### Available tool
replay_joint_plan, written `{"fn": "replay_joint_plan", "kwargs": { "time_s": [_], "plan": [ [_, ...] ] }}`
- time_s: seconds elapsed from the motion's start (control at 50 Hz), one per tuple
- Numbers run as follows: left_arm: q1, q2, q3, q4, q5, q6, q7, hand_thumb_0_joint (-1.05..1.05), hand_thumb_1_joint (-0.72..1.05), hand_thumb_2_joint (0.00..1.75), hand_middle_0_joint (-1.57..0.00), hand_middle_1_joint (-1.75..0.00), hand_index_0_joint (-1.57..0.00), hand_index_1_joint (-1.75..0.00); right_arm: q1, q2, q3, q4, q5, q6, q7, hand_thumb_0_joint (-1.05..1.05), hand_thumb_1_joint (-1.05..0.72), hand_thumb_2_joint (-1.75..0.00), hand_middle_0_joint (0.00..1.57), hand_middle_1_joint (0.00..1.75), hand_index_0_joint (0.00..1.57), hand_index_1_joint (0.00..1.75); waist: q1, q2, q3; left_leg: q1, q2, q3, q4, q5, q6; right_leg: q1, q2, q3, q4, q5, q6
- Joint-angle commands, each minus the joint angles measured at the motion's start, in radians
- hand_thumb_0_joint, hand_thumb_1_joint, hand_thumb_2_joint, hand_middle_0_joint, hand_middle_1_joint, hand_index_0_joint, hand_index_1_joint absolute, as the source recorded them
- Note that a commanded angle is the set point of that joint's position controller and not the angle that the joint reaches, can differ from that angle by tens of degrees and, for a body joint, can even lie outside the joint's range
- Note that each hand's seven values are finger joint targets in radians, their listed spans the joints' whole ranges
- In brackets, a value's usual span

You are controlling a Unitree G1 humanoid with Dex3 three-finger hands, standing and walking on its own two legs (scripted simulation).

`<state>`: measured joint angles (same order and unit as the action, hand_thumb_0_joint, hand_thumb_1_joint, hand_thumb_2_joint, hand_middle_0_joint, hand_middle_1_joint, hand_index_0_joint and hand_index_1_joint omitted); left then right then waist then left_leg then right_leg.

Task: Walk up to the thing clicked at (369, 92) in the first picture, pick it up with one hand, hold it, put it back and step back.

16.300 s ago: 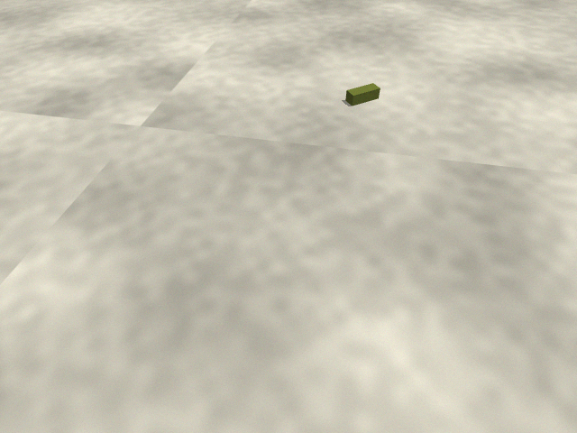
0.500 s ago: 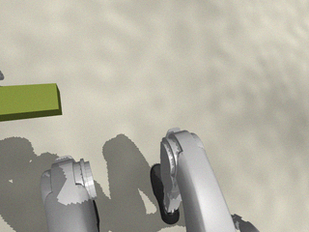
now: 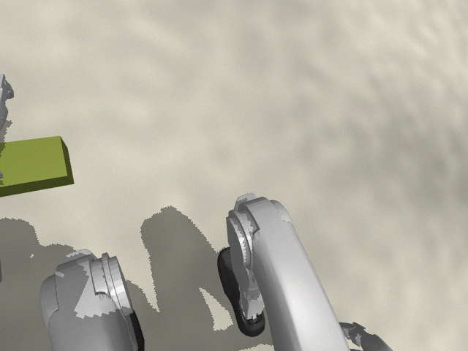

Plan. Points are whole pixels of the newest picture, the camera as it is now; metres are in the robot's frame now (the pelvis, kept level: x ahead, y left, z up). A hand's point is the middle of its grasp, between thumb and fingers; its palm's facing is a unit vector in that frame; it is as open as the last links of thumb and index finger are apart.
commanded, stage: approach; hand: left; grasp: from above
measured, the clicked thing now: (5, 170) +0.50 +0.29 -0.29
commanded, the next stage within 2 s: close in in 0.28 s
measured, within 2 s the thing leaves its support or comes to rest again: neither
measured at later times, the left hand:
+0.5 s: hand out of the picture +0.48 +0.29 -0.18, palm faces -0.43 -0.05 -0.90, open 13.9 cm
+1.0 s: hand out of the picture +0.48 +0.29 -0.24, palm faces -0.46 -0.07 -0.89, open 14.0 cm
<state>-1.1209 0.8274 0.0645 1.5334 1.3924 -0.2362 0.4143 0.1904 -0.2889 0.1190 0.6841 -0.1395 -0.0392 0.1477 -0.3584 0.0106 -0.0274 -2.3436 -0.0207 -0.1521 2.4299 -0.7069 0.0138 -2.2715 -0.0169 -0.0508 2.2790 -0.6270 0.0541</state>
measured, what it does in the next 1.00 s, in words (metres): stands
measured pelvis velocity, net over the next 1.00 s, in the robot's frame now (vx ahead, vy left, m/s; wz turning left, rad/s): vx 0.00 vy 0.00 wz -0.04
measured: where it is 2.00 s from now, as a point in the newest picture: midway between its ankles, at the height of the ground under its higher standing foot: (192, 336)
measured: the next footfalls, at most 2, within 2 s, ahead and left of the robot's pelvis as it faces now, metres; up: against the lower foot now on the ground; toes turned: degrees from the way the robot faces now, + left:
none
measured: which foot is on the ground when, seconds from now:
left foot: down 0.00-1.00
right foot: down 0.00-1.00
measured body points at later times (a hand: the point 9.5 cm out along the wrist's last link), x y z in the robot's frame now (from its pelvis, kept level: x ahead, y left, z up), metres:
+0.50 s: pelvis +0.00 +0.00 -0.01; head +0.24 +0.11 +0.36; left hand +0.50 +0.29 -0.13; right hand +0.05 -0.29 -0.07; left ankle +0.07 +0.12 -0.30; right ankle +0.12 -0.14 -0.30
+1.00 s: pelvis +0.00 +0.00 -0.03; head +0.27 +0.10 +0.32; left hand +0.50 +0.29 -0.19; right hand +0.00 -0.27 -0.08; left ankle +0.07 +0.12 -0.30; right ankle +0.12 -0.14 -0.30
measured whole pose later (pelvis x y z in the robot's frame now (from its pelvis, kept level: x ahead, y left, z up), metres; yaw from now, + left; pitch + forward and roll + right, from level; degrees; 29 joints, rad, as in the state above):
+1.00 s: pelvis +0.00 +0.00 -0.03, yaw -2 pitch +31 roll -13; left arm -1.06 1.00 0.15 1.61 1.41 -0.32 0.48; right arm 0.21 -0.31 0.20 0.66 -0.22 -0.11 0.18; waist -0.40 -0.08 0.10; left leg -2.37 -0.02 -0.20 2.53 -0.71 0.01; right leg -2.29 0.01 -0.08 2.35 -0.61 0.07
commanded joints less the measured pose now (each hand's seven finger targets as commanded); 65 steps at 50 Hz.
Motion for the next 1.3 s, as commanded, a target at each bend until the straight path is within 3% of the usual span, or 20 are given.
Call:
{"fn": "replay_joint_plan", "kwargs": {
  "time_s": [0.0,0.08,0.1,0.14,0.2,0.22,0.24,0.32,0.42,0.5,0.54,0.62,0.68,0.7,0.82,0.98,1.08,1.14,1.16,1.28],
  "plan": [
    [-0.194,0.302,0.064,-0.111,-0.061,0.053,0.000,0.00,-0.51,1.00,-0.06,-1.02,-0.08,-1.01,0.182,-0.278,-0.070,-0.042,0.009,0.001,-0.005,0.00,-0.89,-0.89,0.20,0.30,0.20,0.30,0.044,0.294,-0.655,0.478,-0.017,0.113,-0.273,0.248,0.027,0.395,0.030,-0.099,-0.181,0.233,-0.080],
    [-0.144,0.323,0.100,-0.140,-0.098,0.040,-0.062,0.00,-0.52,1.00,-0.06,-1.04,-0.08,-1.02,0.187,-0.299,-0.082,-0.059,0.008,0.001,-0.008,0.00,-0.89,-0.89,0.20,0.30,0.20,0.30,0.034,0.258,-0.619,0.435,-0.017,0.111,-0.263,0.218,0.027,0.407,0.026,-0.098,-0.187,0.195,-0.082],
    [-0.157,0.367,0.139,-0.171,-0.098,0.023,-0.071,0.00,-0.51,0.99,-0.06,-1.04,-0.08,-1.01,0.211,-0.315,-0.091,-0.047,0.000,0.007,-0.010,0.00,-0.90,-0.89,0.20,0.30,0.20,0.30,0.020,0.250,-0.614,0.428,-0.015,0.107,-0.257,0.204,0.025,0.409,0.027,-0.102,-0.194,0.178,-0.083],
    [-0.241,0.352,0.137,-0.292,-0.114,-0.018,-0.099,0.00,-0.51,1.00,-0.06,-1.05,-0.09,-1.03,0.226,-0.313,-0.096,-0.059,-0.004,0.010,-0.013,0.00,-0.90,-0.89,0.20,0.30,0.20,0.30,0.012,0.274,-0.636,0.464,-0.013,0.104,-0.246,0.198,0.015,0.397,0.024,-0.101,-0.206,0.156,-0.092],
    [-0.275,0.217,0.017,-0.333,-0.135,-0.083,-0.119,0.00,-0.53,0.98,-0.06,-1.05,-0.08,-1.03,0.241,-0.296,-0.095,-0.023,-0.012,0.010,-0.019,0.00,-0.90,-0.89,0.20,0.30,0.20,0.30,-0.016,0.314,-0.629,0.505,-0.009,0.097,-0.234,0.156,0.003,0.348,0.029,-0.111,-0.225,0.115,-0.093],
    [-0.273,0.259,0.039,-0.342,-0.133,-0.103,-0.114,0.00,-0.53,0.98,-0.06,-1.04,-0.08,-1.02,0.237,-0.301,-0.101,-0.033,-0.014,0.010,-0.021,0.00,-0.90,-0.89,0.20,0.30,0.20,0.30,-0.013,0.309,-0.636,0.506,-0.004,0.097,-0.236,0.143,0.002,0.357,0.032,-0.114,-0.227,0.102,-0.087],
    [-0.251,0.231,0.009,-0.290,-0.128,-0.112,-0.113,0.00,-0.53,0.98,-0.06,-1.03,-0.08,-1.01,0.255,-0.293,-0.096,-0.006,-0.018,0.012,-0.021,0.00,-0.90,-0.89,0.20,0.30,0.20,0.30,-0.013,0.301,-0.623,0.501,-0.007,0.099,-0.233,0.131,0.000,0.355,0.034,-0.113,-0.226,0.092,-0.085],
    [-0.273,0.211,-0.014,-0.278,-0.097,-0.144,-0.071,0.00,-0.52,1.02,-0.06,-1.02,-0.08,-1.01,0.245,-0.284,-0.091,0.015,-0.025,0.019,-0.018,0.00,-0.89,-0.89,0.20,0.30,0.20,0.30,0.007,0.340,-0.644,0.561,-0.003,0.087,-0.238,0.171,-0.009,0.320,0.038,-0.129,-0.197,0.129,-0.086],
    [-0.274,0.263,0.017,-0.233,-0.033,-0.125,0.006,0.00,-0.51,1.08,-0.08,-1.03,-0.08,-1.02,0.217,-0.293,-0.089,0.017,-0.022,0.021,-0.014,0.00,-0.89,-0.89,0.20,0.30,0.20,0.30,0.020,0.407,-0.629,0.606,-0.006,0.082,-0.262,0.241,-0.015,0.280,0.035,-0.142,-0.150,0.201,-0.089],
    [-0.264,0.230,-0.002,-0.078,0.004,-0.092,0.048,0.00,-0.51,1.04,-0.06,-1.01,-0.07,-1.00,0.203,-0.287,-0.071,0.016,-0.027,0.009,-0.007,0.00,-0.89,-0.89,0.20,0.30,0.20,0.30,-0.013,0.352,-0.543,0.536,-0.008,0.081,-0.259,0.198,0.001,0.243,0.038,-0.146,-0.150,0.183,-0.085],
    [-0.259,0.243,0.008,-0.063,0.016,-0.075,0.065,0.00,-0.50,1.04,-0.06,-1.00,-0.06,-1.00,0.204,-0.295,-0.071,0.012,-0.028,0.000,-0.005,0.00,-0.89,-0.89,0.20,0.30,0.20,0.30,-0.005,0.374,-0.560,0.557,-0.008,0.077,-0.268,0.221,-0.001,0.244,0.035,-0.147,-0.143,0.200,-0.084],
    [-0.282,0.246,0.009,-0.017,0.008,-0.050,0.081,0.00,-0.49,1.00,-0.05,-0.99,-0.06,-0.97,0.186,-0.306,-0.059,-0.007,-0.032,-0.024,0.004,0.00,-0.89,-0.89,0.20,0.30,0.20,0.30,-0.038,0.362,-0.531,0.537,-0.003,0.057,-0.260,0.208,0.002,0.223,0.036,-0.149,-0.124,0.192,-0.081],
    [-0.286,0.335,0.072,-0.024,0.009,-0.045,0.089,0.00,-0.49,1.00,-0.06,-0.98,-0.06,-0.98,0.194,-0.321,-0.052,-0.019,-0.039,-0.039,0.005,0.00,-0.89,-0.89,0.20,0.30,0.20,0.30,-0.040,0.352,-0.551,0.517,-0.004,0.072,-0.225,0.219,0.010,0.269,0.037,-0.139,-0.124,0.204,-0.077],
    [-0.286,0.336,0.088,-0.003,0.007,-0.048,0.090,0.00,-0.50,1.01,-0.06,-0.99,-0.06,-0.98,0.205,-0.326,-0.047,-0.022,-0.049,-0.043,0.008,0.00,-0.89,-0.89,0.20,0.30,0.20,0.30,-0.062,0.331,-0.537,0.503,-0.004,0.072,-0.214,0.220,0.011,0.280,0.033,-0.141,-0.128,0.204,-0.075],
    [-0.274,0.381,0.089,-0.032,0.014,-0.077,0.089,0.00,-0.49,0.97,-0.05,-1.00,-0.06,-0.98,0.210,-0.332,-0.029,-0.033,-0.068,-0.063,0.010,0.00,-0.89,-0.90,0.20,0.30,0.20,0.30,-0.066,0.379,-0.533,0.519,0.004,0.070,-0.201,0.149,0.005,0.283,0.044,-0.154,-0.127,0.143,-0.071],
    [-0.203,0.434,0.113,-0.071,0.010,-0.089,0.120,0.00,-0.49,1.02,-0.06,-1.00,-0.07,-1.00,0.209,-0.349,-0.016,-0.032,-0.085,-0.065,0.021,0.00,-0.89,-0.90,0.20,0.30,0.20,0.30,-0.050,0.439,-0.562,0.551,0.014,0.058,-0.176,0.262,-0.012,0.329,0.057,-0.174,-0.096,0.234,-0.080],
    [-0.205,0.425,0.113,-0.025,0.013,-0.078,0.135,0.00,-0.48,1.07,-0.08,-1.01,-0.08,-1.02,0.212,-0.357,0.000,-0.038,-0.096,-0.078,0.035,0.00,-0.89,-0.90,0.20,0.30,0.20,0.30,-0.075,0.409,-0.494,0.540,0.018,0.058,-0.147,0.287,-0.011,0.319,0.058,-0.181,-0.097,0.260,-0.076],
    [-0.173,0.422,0.109,0.004,0.007,-0.073,0.143,0.00,-0.47,1.09,-0.08,-1.02,-0.08,-1.03,0.201,-0.357,0.003,-0.031,-0.096,-0.080,0.038,0.00,-0.89,-0.90,0.20,0.30,0.20,0.30,-0.062,0.427,-0.488,0.535,0.019,0.047,-0.165,0.277,-0.015,0.322,0.062,-0.187,-0.090,0.248,-0.078],
    [-0.182,0.411,0.102,0.008,0.012,-0.072,0.140,0.00,-0.46,1.09,-0.09,-1.04,-0.08,-1.04,0.206,-0.364,0.005,-0.042,-0.103,-0.083,0.043,0.00,-0.89,-0.90,0.20,0.30,0.20,0.30,-0.083,0.412,-0.477,0.546,0.021,0.046,-0.155,0.290,-0.016,0.314,0.060,-0.191,-0.089,0.261,-0.074],
    [-0.227,0.436,0.095,-0.011,0.000,-0.071,0.145,0.00,-0.47,1.05,-0.07,-1.04,-0.08,-1.03,0.182,-0.383,0.011,-0.048,-0.097,-0.096,0.044,0.00,-0.89,-0.90,0.20,0.30,0.20,0.30,-0.090,0.397,-0.452,0.495,0.020,0.040,-0.156,0.210,-0.006,0.317,0.063,-0.192,-0.106,0.206,-0.074]
  ]
}}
